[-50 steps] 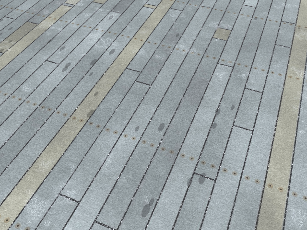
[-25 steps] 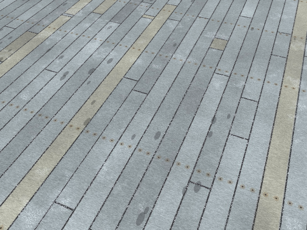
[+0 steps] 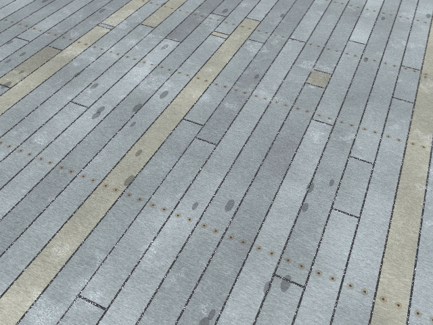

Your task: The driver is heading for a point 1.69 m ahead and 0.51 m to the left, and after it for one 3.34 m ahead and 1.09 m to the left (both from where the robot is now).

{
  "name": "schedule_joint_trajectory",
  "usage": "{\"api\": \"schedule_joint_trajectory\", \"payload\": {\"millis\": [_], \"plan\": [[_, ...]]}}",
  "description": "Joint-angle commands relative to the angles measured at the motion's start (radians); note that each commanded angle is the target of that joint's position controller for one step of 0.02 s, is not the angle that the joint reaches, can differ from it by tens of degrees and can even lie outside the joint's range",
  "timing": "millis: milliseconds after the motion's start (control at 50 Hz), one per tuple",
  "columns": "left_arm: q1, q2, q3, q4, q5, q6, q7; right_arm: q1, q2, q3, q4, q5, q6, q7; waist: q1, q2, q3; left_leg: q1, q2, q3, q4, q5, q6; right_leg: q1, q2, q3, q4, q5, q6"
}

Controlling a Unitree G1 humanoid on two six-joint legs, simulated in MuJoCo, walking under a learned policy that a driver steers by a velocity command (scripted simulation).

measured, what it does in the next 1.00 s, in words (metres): walks ahead: right foot, then left foot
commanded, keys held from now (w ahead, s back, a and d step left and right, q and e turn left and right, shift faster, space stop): w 1.00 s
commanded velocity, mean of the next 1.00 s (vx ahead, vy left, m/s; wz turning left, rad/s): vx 0.45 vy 0.00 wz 0.00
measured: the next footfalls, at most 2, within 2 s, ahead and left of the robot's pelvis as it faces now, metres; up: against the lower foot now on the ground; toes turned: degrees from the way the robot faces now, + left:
right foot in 0.48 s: +0.40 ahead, -0.11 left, +0.00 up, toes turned -1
left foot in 1.00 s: +0.71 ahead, +0.12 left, +0.00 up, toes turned +3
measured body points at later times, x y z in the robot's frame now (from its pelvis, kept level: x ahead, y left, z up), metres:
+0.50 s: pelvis +0.23 -0.02 -0.02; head +0.27 -0.02 +0.43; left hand +0.48 +0.20 -0.10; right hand +0.12 -0.27 -0.15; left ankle +0.00 +0.10 -0.71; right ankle +0.36 -0.11 -0.73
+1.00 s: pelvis +0.53 +0.01 -0.01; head +0.56 +0.02 +0.44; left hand +0.47 +0.28 -0.15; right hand +0.75 -0.22 -0.10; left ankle +0.67 +0.12 -0.73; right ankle +0.36 -0.11 -0.73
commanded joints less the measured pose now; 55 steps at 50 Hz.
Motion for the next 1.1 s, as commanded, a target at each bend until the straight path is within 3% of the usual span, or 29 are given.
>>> {"api": "schedule_joint_trajectory", "payload": {"millis": [20,40,60,80,140,200,260,360,420,460,480,500,520,540,560,580,600,640,720,800,900,960,980,1000,1020,1040,1060,1080,1100], "plan": [[-0.173,0.034,-0.005,-0.12,0.017,-0.032,-0.002,0.318,-0.194,-0.051,0.057,-0.007,-0.02,0.008,-0.145,0.281,0.016,0.405,0.257,-0.457,-0.32,-0.095,0.103,-0.485,0.039,-0.064,0.318,-0.062,-0.015],[-0.169,0.062,0.006,-0.14,-0.003,-0.048,0.0,0.327,-0.222,-0.047,0.058,-0.021,-0.032,0.021,-0.123,0.316,0.036,0.374,0.388,-0.753,-0.416,-0.212,0.213,-0.598,0.06,0.003,0.528,-0.204,-0.014],[-0.15,0.09,0.012,-0.131,-0.021,-0.061,-0.006,0.227,-0.163,-0.028,0.029,-0.018,-0.044,0.022,-0.073,0.19,0.121,0.327,0.387,-0.695,-0.414,-0.242,0.214,-0.666,-0.012,0.054,0.633,-0.134,-0.033],[-0.139,0.095,0.014,-0.115,-0.023,-0.071,-0.015,0.171,-0.122,-0.018,0.004,-0.015,-0.049,0.023,-0.054,0.146,0.15,0.309,0.332,-0.568,-0.414,-0.201,0.176,-0.683,-0.053,0.047,0.646,-0.025,-0.05],[-0.185,0.106,0.03,-0.111,0.006,-0.082,-0.03,0.162,-0.07,0.002,-0.011,-0.021,-0.038,0.026,-0.051,0.123,0.12,0.323,0.227,-0.31,-0.417,0.172,0.101,-0.65,-0.109,-0.012,0.547,0.161,-0.049],[-0.249,0.049,0.019,-0.133,0.011,-0.071,-0.043,0.226,-0.087,0.005,-0.002,-0.026,-0.022,0.009,-0.063,0.114,0.099,0.321,0.201,-0.202,-0.416,0.422,0.117,-0.643,-0.101,-0.066,0.448,0.231,-0.007],[-0.385,0.018,0.001,-0.187,0.008,-0.069,-0.046,0.223,-0.117,0.003,-0.018,-0.029,-0.012,-0.008,-0.082,0.101,0.132,0.229,0.177,-0.142,-0.456,0.421,0.117,-0.575,-0.074,-0.097,0.231,0.337,0.018],[-0.502,0.037,-0.005,-0.238,-0.002,-0.074,-0.066,0.272,-0.132,-0.008,-0.003,-0.011,-0.01,-0.016,-0.081,0.114,0.175,0.254,0.221,-0.11,-0.474,0.434,0.121,-0.495,-0.047,-0.098,0.046,0.418,-0.013],[-0.45,0.087,0.014,-0.238,0.0,-0.082,-0.075,0.24,-0.157,-0.023,-0.015,-0.013,0.001,-0.018,-0.014,0.13,0.104,0.353,0.252,-0.088,-0.354,0.747,0.095,-0.384,-0.012,-0.104,0.014,0.355,-0.062],[-0.198,0.156,0.054,-0.164,-0.003,-0.077,-0.063,0.21,-0.162,-0.027,-0.031,-0.025,0.02,-0.017,0.117,0.151,-0.068,0.327,0.211,-0.047,-0.055,1.038,0.06,-0.063,0.046,-0.14,0.019,0.325,-0.111],[-0.012,0.2,0.071,-0.118,0.003,-0.07,-0.052,0.202,-0.144,-0.016,-0.054,-0.035,0.022,-0.015,0.189,0.112,-0.19,0.117,0.176,-0.042,0.21,0.839,0.035,0.25,-0.071,-0.008,0.051,0.29,-0.164],[0.108,0.281,0.089,-0.086,0.025,-0.065,-0.05,0.332,0.004,0.023,-0.068,-0.032,0.003,0.0,0.123,-0.158,-0.366,-0.275,-0.025,-0.029,0.628,0.199,-0.035,0.603,-0.346,0.504,-0.045,0.01,-0.34],[0.076,0.198,0.062,-0.081,0.02,-0.065,-0.054,0.294,-0.035,0.016,-0.055,-0.011,-0.03,0.008,0.134,-0.172,-0.369,-0.389,-0.057,-0.176,0.788,-0.214,-0.016,0.563,-0.384,0.737,-0.225,-0.086,-0.345],[-0.033,0.151,0.046,-0.091,0.013,-0.071,-0.055,0.185,-0.114,-0.008,-0.1,0.022,-0.05,0.012,0.104,-0.146,-0.17,-0.482,0.003,-0.164,0.837,-0.163,0.005,0.401,-0.349,0.586,-0.253,-0.07,-0.288],[-0.127,0.119,0.035,-0.111,0.015,-0.078,-0.057,0.114,-0.131,-0.012,-0.118,0.028,-0.06,0.006,0.069,-0.055,-0.072,-0.454,0.061,-0.139,0.794,-0.064,0.015,0.226,-0.313,0.435,-0.28,0.044,-0.256],[-0.182,0.093,0.028,-0.116,0.025,-0.085,-0.063,0.087,-0.124,-0.019,-0.122,0.018,-0.059,-0.003,0.033,-0.006,-0.018,-0.407,0.099,-0.121,0.729,0.005,0.012,0.087,-0.275,0.325,-0.306,0.161,-0.235],[-0.208,0.065,0.019,-0.114,0.036,-0.091,-0.066,0.104,-0.11,-0.025,-0.118,0.006,-0.045,-0.008,-0.006,-0.021,-0.005,-0.336,0.132,-0.126,0.681,0.046,0.011,0.0,-0.232,0.236,-0.334,0.225,-0.216],[-0.199,0.063,0.017,-0.093,0.033,-0.096,-0.07,0.136,-0.063,-0.022,-0.116,-0.002,-0.02,-0.01,-0.036,-0.046,0.006,-0.277,0.148,-0.113,0.624,0.059,-0.002,-0.09,-0.207,0.164,-0.379,0.267,-0.227],[-0.121,0.122,0.026,-0.054,0.031,-0.098,-0.042,-0.022,-0.084,-0.03,-0.187,-0.019,-0.007,-0.015,-0.015,-0.026,0.075,-0.408,0.169,-0.093,0.417,0.219,-0.047,-0.104,-0.2,0.097,-0.433,0.309,-0.242],[-0.045,0.146,0.028,-0.034,0.021,-0.087,-0.024,-0.185,-0.059,-0.018,-0.235,-0.017,-0.021,0.001,0.038,-0.017,0.084,-0.375,0.121,-0.046,0.122,0.434,-0.054,-0.06,-0.163,0.016,-0.429,0.353,-0.198],[0.058,0.159,0.033,0.013,0.008,-0.063,-0.019,-0.319,-0.072,-0.01,-0.292,-0.003,-0.028,0.029,0.074,-0.013,0.102,-0.407,0.092,-0.05,-0.018,0.399,-0.031,0.126,-0.232,0.025,-0.361,0.376,-0.185],[0.043,0.179,0.043,0.014,0.009,-0.044,-0.015,-0.277,-0.113,-0.023,-0.3,-0.002,-0.035,0.042,0.024,-0.04,0.06,-0.321,0.06,-0.033,-0.055,0.277,0.009,0.213,-0.265,0.031,-0.257,0.561,-0.156],[0.02,0.182,0.043,0.007,0.012,-0.037,-0.016,-0.188,-0.14,-0.038,-0.279,-0.003,-0.036,0.041,-0.031,-0.049,0.005,-0.189,0.027,-0.003,-0.073,0.261,0.031,0.207,-0.241,0.005,-0.147,0.728,-0.138],[0.017,0.157,0.032,-0.001,0.02,-0.032,-0.016,-0.016,-0.189,-0.064,-0.227,-0.004,-0.035,0.034,-0.105,-0.034,-0.106,0.05,0.017,0.004,-0.07,0.276,0.064,0.138,-0.184,-0.035,0.054,0.79,-0.111],[0.04,0.113,0.012,-0.029,0.044,-0.033,-0.015,0.168,-0.27,-0.085,-0.192,-0.015,-0.03,0.024,-0.151,0.097,-0.269,0.359,0.214,-0.229,-0.045,0.28,0.13,-0.072,-0.111,-0.086,0.387,0.5,-0.076],[0.166,-0.021,-0.024,-0.023,0.03,-0.058,-0.028,0.199,-0.312,-0.091,-0.167,-0.021,-0.026,0.035,-0.072,0.366,-0.371,0.642,0.399,-0.712,-0.197,0.059,0.284,-0.455,0.076,-0.046,0.687,-0.168,-0.023],[0.093,0.106,0.002,-0.015,0.004,-0.08,-0.032,0.168,-0.201,-0.061,-0.182,-0.015,-0.029,0.037,-0.106,0.225,-0.305,0.597,0.368,-0.726,-0.258,-0.041,0.243,-0.562,0.018,0.073,0.792,-0.201,-0.042],[-0.004,0.154,0.016,-0.044,-0.019,-0.096,-0.035,0.077,-0.163,-0.049,-0.201,-0.016,-0.033,0.033,-0.092,0.172,-0.166,0.466,0.339,-0.571,-0.273,0.022,0.201,-0.612,-0.032,0.052,0.795,-0.104,-0.059],[-0.05,0.146,0.016,-0.051,-0.015,-0.1,-0.028,-0.001,-0.149,-0.042,-0.218,-0.021,-0.035,0.034,-0.061,0.085,-0.097,0.328,0.304,-0.458,-0.298,0.153,0.185,-0.573,-0.085,0.025,0.754,-0.009,-0.055]]}}
Velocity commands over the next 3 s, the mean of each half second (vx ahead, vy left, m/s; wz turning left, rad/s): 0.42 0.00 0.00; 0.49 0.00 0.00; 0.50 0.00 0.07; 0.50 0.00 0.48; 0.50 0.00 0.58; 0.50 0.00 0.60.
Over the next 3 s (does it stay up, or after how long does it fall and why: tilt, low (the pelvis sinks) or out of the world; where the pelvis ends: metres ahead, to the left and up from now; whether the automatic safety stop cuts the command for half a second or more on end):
stays up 1.53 0.32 0.01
